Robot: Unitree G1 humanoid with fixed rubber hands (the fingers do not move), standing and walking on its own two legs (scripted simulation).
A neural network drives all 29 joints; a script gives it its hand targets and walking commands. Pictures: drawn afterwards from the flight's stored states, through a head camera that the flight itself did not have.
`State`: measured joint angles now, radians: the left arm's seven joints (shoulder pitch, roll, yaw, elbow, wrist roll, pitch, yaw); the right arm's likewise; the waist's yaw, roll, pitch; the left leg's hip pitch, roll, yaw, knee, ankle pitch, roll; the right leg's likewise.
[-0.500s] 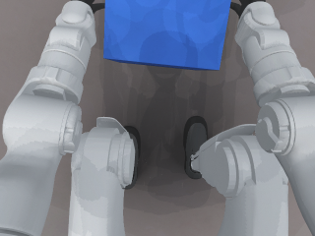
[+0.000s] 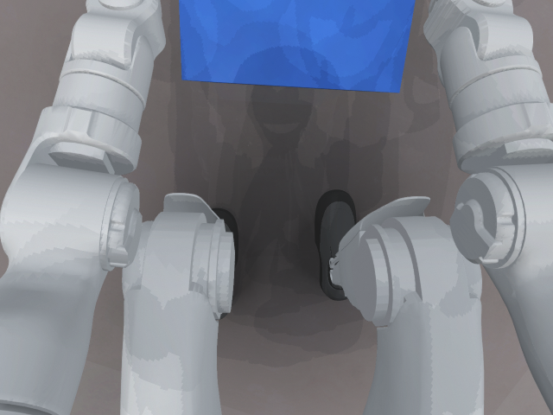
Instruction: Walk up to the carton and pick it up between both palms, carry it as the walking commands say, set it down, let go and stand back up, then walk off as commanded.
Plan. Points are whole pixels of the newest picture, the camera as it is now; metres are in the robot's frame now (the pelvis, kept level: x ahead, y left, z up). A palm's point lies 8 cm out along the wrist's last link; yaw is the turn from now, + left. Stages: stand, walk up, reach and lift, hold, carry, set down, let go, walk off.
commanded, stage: reach and lift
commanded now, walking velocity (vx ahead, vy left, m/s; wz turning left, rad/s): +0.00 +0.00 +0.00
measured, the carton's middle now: out of the picture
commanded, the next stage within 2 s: none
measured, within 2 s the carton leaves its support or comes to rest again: neither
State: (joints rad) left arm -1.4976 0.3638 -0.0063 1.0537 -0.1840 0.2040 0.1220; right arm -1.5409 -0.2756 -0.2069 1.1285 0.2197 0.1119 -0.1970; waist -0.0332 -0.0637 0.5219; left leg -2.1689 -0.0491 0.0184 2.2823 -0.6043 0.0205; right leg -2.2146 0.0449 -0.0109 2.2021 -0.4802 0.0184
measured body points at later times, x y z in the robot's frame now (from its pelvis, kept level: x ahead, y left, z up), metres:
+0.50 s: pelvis +0.00 -0.01 +0.02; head +0.36 +0.01 +0.28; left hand +0.57 +0.14 -0.13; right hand +0.57 -0.16 -0.11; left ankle +0.11 +0.11 -0.32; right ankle +0.15 -0.12 -0.32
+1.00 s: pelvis -0.02 -0.01 +0.06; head +0.33 +0.01 +0.33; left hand +0.55 +0.15 -0.06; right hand +0.53 -0.16 -0.05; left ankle +0.11 +0.11 -0.32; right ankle +0.15 -0.12 -0.32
